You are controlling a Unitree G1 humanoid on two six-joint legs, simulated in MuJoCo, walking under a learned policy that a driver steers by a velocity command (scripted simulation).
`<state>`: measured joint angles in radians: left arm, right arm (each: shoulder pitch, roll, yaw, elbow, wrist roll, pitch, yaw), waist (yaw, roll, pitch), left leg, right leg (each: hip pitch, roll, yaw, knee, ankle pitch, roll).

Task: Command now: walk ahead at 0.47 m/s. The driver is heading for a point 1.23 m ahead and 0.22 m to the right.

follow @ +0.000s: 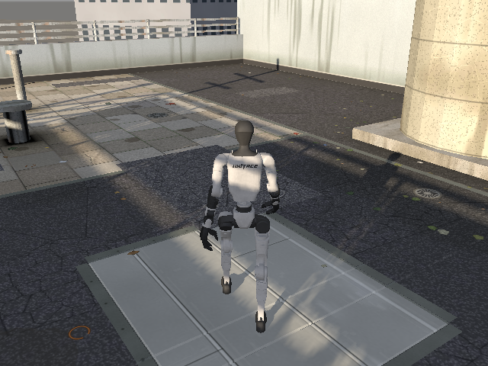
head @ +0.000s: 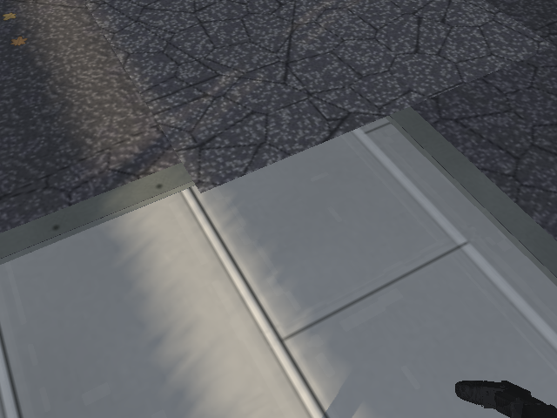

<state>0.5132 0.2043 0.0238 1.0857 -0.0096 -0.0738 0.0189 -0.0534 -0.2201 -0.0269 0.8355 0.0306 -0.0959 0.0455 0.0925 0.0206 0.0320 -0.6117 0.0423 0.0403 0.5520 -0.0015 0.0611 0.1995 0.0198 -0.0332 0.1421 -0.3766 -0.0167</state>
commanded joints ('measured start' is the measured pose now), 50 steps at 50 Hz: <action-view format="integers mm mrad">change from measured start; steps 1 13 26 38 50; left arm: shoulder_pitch -13 -178 -600 -301 -106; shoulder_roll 191 100 108 125 187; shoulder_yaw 43 44 31 46 58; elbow -41 -165 -320 -219 -128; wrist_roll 7 -9 -13 20 -2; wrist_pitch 11 -7 -34 -43 -24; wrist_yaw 5 3 -51 -55 -13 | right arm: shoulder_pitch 106 261 484 365 6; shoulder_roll -153 -125 -188 -115 -76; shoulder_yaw -53 -39 -54 -44 -31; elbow -29 98 176 105 -12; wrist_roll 2 -33 -11 -8 -15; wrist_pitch -16 -34 14 -2 5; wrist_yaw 1 -12 -54 -50 -31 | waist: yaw -164 -61 -166 -105 -24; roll -154 32 30 -87 -73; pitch -35 -3 63 -77 46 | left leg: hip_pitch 248 374 678 29 -56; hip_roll -71 169 211 104 55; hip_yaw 37 -223 -121 -117 -42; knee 1 -451 -369 604 40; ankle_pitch -60 -55 65 -267 117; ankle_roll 56 197 130 -3 -47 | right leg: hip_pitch -76 -780 -876 -319 -252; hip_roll -261 -188 -107 -254 -215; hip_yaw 50 101 38 280 89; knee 241 963 379 34 -32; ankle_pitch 1016 154 390 365 409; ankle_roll -109 -20 -25 -208 -177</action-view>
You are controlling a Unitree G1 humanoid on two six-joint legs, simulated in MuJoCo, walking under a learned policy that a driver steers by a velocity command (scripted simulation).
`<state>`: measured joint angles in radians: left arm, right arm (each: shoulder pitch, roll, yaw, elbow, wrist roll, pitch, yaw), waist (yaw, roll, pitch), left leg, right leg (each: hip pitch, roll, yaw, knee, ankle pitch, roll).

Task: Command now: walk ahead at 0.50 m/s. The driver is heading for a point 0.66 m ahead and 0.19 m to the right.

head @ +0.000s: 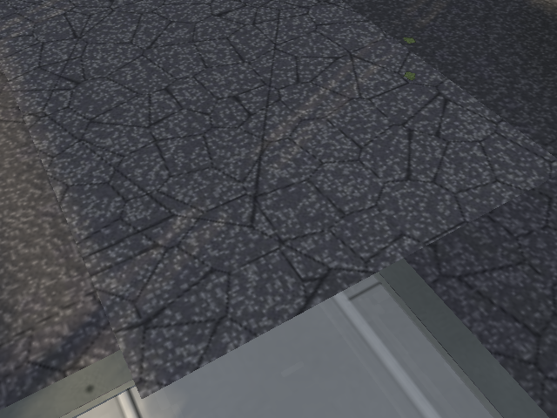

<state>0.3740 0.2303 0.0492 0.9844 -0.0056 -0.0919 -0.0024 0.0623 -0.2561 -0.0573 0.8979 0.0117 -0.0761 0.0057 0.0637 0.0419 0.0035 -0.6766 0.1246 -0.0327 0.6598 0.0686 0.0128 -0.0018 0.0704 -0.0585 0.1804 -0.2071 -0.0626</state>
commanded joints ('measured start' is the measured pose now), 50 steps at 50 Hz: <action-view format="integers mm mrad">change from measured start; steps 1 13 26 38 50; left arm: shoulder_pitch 50 -50 -263 0 -128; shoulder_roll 161 151 52 361 176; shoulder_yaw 33 31 35 135 62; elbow -17 -67 -167 -220 -246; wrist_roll -7 -46 -14 -21 -1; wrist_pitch -1 -12 43 51 32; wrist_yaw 9 17 -14 -23 19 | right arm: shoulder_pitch -134 178 185 266 28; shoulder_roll -41 -110 -135 -34 -70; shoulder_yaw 2 -29 -40 -7 -17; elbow -85 -17 28 -72 -118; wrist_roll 6 -9 -24 -21 -23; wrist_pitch -17 -41 -37 -21 -18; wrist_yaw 14 14 -29 -21 -14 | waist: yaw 11 -134 -101 -14 -56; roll -95 28 -8 -313 -107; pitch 84 -114 73 -298 -53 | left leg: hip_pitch -5 749 589 3 170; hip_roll -31 213 119 -174 -63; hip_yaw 30 -340 174 128 36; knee -90 -397 -555 762 84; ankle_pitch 31 -283 6 -639 -76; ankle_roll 7 187 141 -50 -60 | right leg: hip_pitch -13 -698 -693 390 -232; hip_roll -281 -159 -201 -397 -152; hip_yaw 116 170 92 812 146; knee -56 1090 602 190 113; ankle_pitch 249 -185 283 -52 718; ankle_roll -131 6 31 -400 -150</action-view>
